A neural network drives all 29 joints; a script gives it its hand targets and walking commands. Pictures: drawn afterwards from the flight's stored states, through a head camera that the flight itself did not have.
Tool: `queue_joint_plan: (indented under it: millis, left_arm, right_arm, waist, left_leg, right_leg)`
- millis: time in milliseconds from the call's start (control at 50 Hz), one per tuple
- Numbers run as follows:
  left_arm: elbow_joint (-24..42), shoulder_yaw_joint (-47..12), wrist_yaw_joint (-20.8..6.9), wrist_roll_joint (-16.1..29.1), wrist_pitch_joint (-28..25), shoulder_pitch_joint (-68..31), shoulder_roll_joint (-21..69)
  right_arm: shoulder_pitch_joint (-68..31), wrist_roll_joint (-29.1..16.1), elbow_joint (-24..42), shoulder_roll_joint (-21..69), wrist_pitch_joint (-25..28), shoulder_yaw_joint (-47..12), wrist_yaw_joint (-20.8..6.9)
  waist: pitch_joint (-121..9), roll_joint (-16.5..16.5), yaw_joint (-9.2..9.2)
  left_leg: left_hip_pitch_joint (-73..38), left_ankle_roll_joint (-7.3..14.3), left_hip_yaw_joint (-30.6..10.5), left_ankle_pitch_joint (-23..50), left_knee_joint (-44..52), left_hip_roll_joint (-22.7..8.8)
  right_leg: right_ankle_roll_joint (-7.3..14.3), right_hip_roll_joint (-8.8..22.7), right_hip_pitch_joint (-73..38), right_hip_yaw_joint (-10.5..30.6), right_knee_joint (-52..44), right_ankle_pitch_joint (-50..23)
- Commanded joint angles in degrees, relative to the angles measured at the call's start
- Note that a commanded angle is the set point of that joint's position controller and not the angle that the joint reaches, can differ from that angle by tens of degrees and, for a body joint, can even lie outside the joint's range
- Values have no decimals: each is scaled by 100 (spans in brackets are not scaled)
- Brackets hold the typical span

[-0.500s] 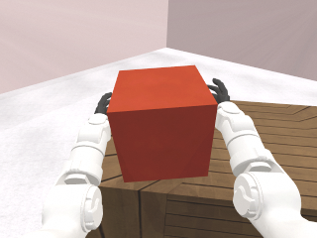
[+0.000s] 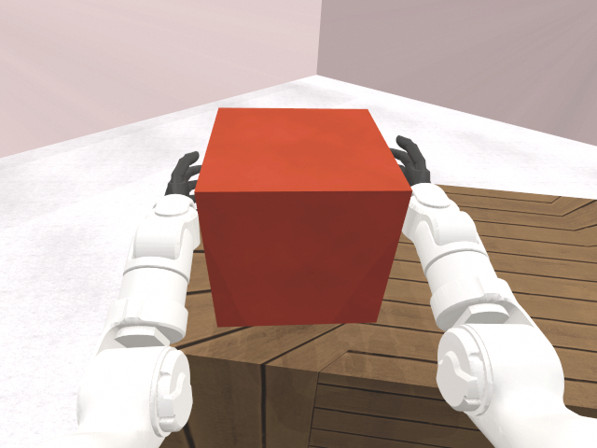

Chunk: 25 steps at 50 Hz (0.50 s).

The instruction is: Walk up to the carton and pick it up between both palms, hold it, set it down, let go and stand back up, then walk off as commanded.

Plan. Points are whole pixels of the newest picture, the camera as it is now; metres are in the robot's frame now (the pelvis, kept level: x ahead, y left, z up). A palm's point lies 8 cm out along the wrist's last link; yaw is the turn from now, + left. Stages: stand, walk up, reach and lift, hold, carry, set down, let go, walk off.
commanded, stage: hold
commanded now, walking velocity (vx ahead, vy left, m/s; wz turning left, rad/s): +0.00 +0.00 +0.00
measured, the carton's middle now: (296, 213) +0.42 +0.04 +0.18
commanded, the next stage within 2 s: none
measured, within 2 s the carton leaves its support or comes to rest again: neither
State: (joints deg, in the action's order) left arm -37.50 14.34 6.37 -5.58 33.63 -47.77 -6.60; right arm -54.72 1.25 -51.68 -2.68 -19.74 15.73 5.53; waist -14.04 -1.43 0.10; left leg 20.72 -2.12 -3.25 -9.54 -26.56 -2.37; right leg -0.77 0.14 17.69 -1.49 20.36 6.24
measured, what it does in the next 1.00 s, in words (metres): stands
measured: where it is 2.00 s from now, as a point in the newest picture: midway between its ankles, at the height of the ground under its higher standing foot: outside the picture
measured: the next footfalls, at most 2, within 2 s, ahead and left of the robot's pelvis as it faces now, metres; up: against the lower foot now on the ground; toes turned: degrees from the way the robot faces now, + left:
none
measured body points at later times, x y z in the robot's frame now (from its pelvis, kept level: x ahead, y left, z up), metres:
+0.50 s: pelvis +0.00 +0.00 +0.00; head -0.07 +0.01 +0.45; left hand +0.38 +0.19 +0.21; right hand +0.40 -0.13 +0.24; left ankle +0.04 +0.13 -0.74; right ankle +0.04 -0.14 -0.74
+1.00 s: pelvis +0.00 +0.00 +0.00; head -0.07 +0.02 +0.45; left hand +0.38 +0.18 +0.19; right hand +0.40 -0.14 +0.24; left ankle +0.04 +0.13 -0.74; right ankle +0.04 -0.14 -0.74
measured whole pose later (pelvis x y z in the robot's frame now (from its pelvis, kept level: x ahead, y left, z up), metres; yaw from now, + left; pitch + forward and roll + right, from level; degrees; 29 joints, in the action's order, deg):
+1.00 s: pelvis +0.00 +0.00 +0.00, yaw +0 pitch +3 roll -2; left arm -28.3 14.1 5.4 -6.0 35.4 -40.6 -3.7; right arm -49.2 -4.4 -38.5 -2.8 -27.1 12.2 7.6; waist -13.6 -0.2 1.1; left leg 19.5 -2.0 -3.3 -9.1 -25.8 -2.4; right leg -1.0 0.1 16.3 -1.5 19.2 5.7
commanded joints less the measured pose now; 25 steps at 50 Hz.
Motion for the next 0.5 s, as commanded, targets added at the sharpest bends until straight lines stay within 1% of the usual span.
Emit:
queue_joint_plan:
  millis: [0, 20, 40, 60, 80, 100, 120, 140, 160, 180, 200, 220, 240, 260, 280, 300, 320, 340, 360, 380, 400, 420, 440, 460, 480]
  left_arm:
    - [2288, -2512, -1046, 815, -439, -4631, 4072]
    - [2058, -2431, -1108, 876, -417, -4361, 4012]
    - [2411, -2474, -1119, 882, -438, -4335, 3924]
    - [2138, -2417, -1163, 847, -391, -4218, 3924]
    - [2622, -2456, -1200, 862, -426, -4155, 3901]
    - [2602, -2492, -1213, 886, -363, -4176, 3802]
    - [2553, -2419, -1244, 836, -319, -3978, 3739]
    - [2586, -2327, -1296, 793, -294, -3923, 3570]
    - [2714, -2381, -1312, 871, -248, -3777, 3628]
    - [2562, -2377, -1355, 877, -220, -3691, 3627]
    - [2552, -2254, -1375, 786, -191, -3720, 3415]
    - [2705, -2318, -1398, 855, -161, -3646, 3484]
    - [2746, -2325, -1403, 801, -150, -3643, 3519]
    - [2995, -2440, -1407, 906, -153, -3675, 3639]
    - [3441, -2549, -1378, 1007, -158, -4053, 3659]
    - [3443, -2647, -1342, 1049, -143, -4019, 3780]
    - [3216, -2732, -1353, 1100, -110, -4017, 3803]
    - [3422, -2844, -1346, 1131, -120, -4215, 3803]
    - [3479, -2848, -1314, 1123, -108, -4370, 3920]
    - [3343, -2824, -1318, 1057, -43, -4341, 3956]
    - [3117, -2666, -1324, 998, -45, -4564, 3919]
    - [3211, -2729, -1318, 990, -41, -4539, 4072]
    - [3004, -2686, -1318, 948, 15, -4329, 3980]
    - [2426, -2545, -1325, 793, 63, -4423, 3998]
    - [2488, -2529, -1376, 837, 68, -4401, 4033]
  right_arm:
    - [-3557, -1411, 1538, 2904, -52, -1940, -577]
    - [-3672, -1527, 2034, 3033, -55, -2209, -546]
    - [-3327, -1596, 2033, 3030, -136, -2234, -479]
    - [-3375, -1510, 2038, 2954, -195, -2185, -409]
    - [-3241, -1639, 2410, 3140, -191, -2495, -378]
    - [-3121, -1666, 2309, 3178, -237, -2551, -343]
    - [-3220, -1750, 2532, 3123, -295, -2630, -285]
    - [-2972, -1734, 2483, 3095, -375, -2623, -278]
    - [-2944, -1843, 2710, 3179, -415, -2764, -235]
    - [-3018, -1862, 2909, 3113, -475, -2839, -206]
    - [-2973, -1879, 2835, 3049, -510, -2834, -182]
    - [-2833, -1894, 2951, 3087, -569, -2868, -149]
    - [-2933, -1884, 3000, 3097, -555, -2890, -153]
    - [-2865, -1927, 3212, 3129, -589, -2950, -134]
    - [-2900, -1985, 3149, 3134, -621, -2927, -149]
    - [-2955, -2008, 3349, 3165, -608, -2941, -165]
    - [-2977, -1999, 3223, 3014, -637, -2807, -171]
    - [-3100, -1996, 3320, 3038, -619, -2762, -169]
    - [-3063, -1955, 3104, 3084, -650, -2681, -205]
    - [-2955, -1863, 2840, 3037, -709, -2482, -265]
    - [-3176, -1778, 2594, 3058, -712, -2388, -313]
    - [-3246, -1744, 2721, 3139, -668, -2402, -348]
    - [-3206, -1725, 2687, 2962, -680, -2327, -381]
    - [-3296, -1606, 2118, 2916, -744, -2108, -417]
    - [-3553, -1606, 2601, 2930, -669, -2157, -459]
  waist:
    - [-2071, 895, 990]
    - [-2377, 422, 935]
    - [-2479, 532, 1006]
    - [-2078, 457, 1096]
    - [-2467, 356, 1006]
    - [-2400, 412, 1012]
    - [-2216, 270, 992]
    - [-2165, 250, 1043]
    - [-2225, 79, 1010]
    - [-2264, 14, 1024]
    - [-2069, 48, 1010]
    - [-1992, 32, 1080]
    - [-2017, 161, 1017]
    - [-2226, 44, 1088]
    - [-2367, 388, 1045]
    - [-2567, 347, 1052]
    - [-2208, 462, 1206]
    - [-2324, 631, 1283]
    - [-2130, 796, 1234]
    - [-1946, 823, 1279]
    - [-1621, 700, 1179]
    - [-1778, 744, 1184]
    - [-1849, 712, 1206]
    - [-1152, 861, 1143]
    - [-1604, 695, 1168]
  left_leg:
    - [-1388, -351, 68, 1289, 1015, 515]
    - [-1381, -304, 83, 1357, 962, 561]
    - [-1403, -307, 72, 1511, 926, 581]
    - [-1317, -297, 95, 1357, 959, 601]
    - [-1404, -283, 91, 1655, 902, 614]
    - [-1251, -292, 102, 1634, 934, 647]
    - [-1172, -254, 98, 1522, 944, 670]
    - [-1227, -253, 116, 1453, 996, 672]
    - [-1189, -223, 89, 1471, 978, 671]
    - [-1225, -208, 86, 1469, 979, 679]
    - [-1125, -188, 109, 1267, 991, 714]
    - [-1176, -195, 100, 1329, 1014, 706]
    - [-1164, -213, 106, 1307, 998, 700]
    - [-1262, -242, 92, 1480, 970, 704]
    - [-1408, -260, 70, 1577, 937, 701]
    - [-1513, -297, 60, 1665, 888, 691]
    - [-1500, -333, 34, 1533, 898, 677]
    - [-1543, -351, 45, 1511, 869, 671]
    - [-1537, -376, 14, 1393, 928, 648]
    - [-1562, -371, 47, 1074, 1000, 631]
    - [-1378, -292, 40, 694, 1086, 583]
    - [-1365, -266, 61, 636, 1116, 575]
    - [-1361, -287, 72, 504, 1154, 568]
    - [-1012, -252, 77, -90, 1314, 566]
    - [-1126, -193, 103, -161, 1333, 580]
  right_leg:
    - [109, -388, -2583, 56, -459, -1170]
    - [61, -377, -2903, 83, -473, -1447]
    - [30, -359, -2982, 147, -411, -1673]
    - [33, -359, -2907, 172, -488, -1636]
    - [-7, -369, -3168, 177, -382, -2113]
    - [-9, -350, -3248, 202, -359, -2144]
    - [-37, -336, -3249, 209, -369, -2194]
    - [-70, -317, -3330, 217, -375, -2165]
    - [-71, -344, -3412, 219, -390, -2219]
    - [-60, -328, -3441, 236, -378, -2313]
    - [-90, -308, -3402, 227, -374, -2216]
    - [-98, -310, -3357, 207, -365, -2205]
    - [-88, -349, -3335, 195, -387, -2154]
    - [-91, -349, -3425, 215, -337, -2423]
    - [-44, -350, -3251, 237, -332, -2266]
    - [-48, -401, -3222, 224, -304, -2285]
    - [-11, -402, -2988, 201, -391, -1946]
    - [8, -398, -2887, 190, -388, -1857]
    - [48, -419, -2733, 182, -435, -1576]
    - [73, -418, -2442, 149, -507, -1147]
    - [93, -409, -2219, 122, -579, -685]
    - [73, -400, -2304, 151, -572, -714]
    - [73, -393, -2352, 140, -564, -615]
    - [111, -339, -2023, 178, -635, -19]
    - [105, -316, -2312, 180, -675, -78]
